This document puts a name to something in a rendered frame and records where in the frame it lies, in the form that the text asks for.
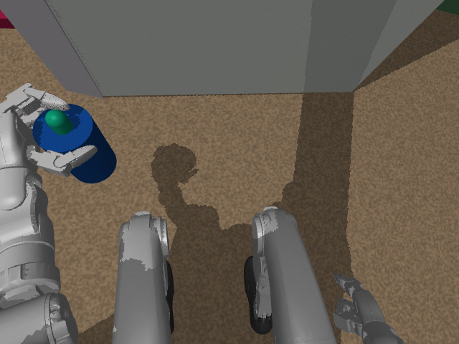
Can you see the right robot hand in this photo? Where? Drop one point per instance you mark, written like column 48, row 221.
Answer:
column 352, row 316

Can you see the left robot arm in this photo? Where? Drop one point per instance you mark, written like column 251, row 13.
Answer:
column 32, row 311

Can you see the right robot arm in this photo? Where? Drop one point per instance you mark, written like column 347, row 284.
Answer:
column 377, row 332

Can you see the left robot hand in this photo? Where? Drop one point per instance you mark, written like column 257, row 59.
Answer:
column 17, row 144

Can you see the right robot foot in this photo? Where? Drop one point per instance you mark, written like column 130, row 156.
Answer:
column 259, row 325

